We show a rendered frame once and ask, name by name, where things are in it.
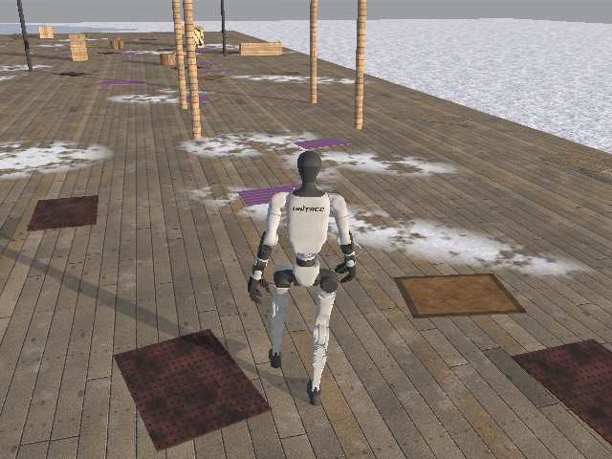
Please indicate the left robot foot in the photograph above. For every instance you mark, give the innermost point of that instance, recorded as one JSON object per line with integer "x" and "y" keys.
{"x": 275, "y": 360}

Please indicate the robot left hand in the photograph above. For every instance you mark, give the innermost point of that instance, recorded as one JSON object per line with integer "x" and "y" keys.
{"x": 253, "y": 290}

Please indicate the robot right forearm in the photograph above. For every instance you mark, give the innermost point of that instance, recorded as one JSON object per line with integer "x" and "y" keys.
{"x": 348, "y": 253}

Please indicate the robot left upper arm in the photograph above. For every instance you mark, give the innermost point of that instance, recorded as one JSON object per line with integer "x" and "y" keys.
{"x": 278, "y": 201}

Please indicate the humanoid robot head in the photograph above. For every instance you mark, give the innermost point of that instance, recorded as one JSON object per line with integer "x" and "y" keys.
{"x": 308, "y": 164}

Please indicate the robot right hand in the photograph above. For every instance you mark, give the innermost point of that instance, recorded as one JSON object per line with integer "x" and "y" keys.
{"x": 341, "y": 269}

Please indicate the robot left forearm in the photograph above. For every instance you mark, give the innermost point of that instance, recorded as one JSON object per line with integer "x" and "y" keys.
{"x": 261, "y": 259}

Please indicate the robot right upper arm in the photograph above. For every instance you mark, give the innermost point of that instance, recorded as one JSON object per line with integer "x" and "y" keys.
{"x": 341, "y": 216}

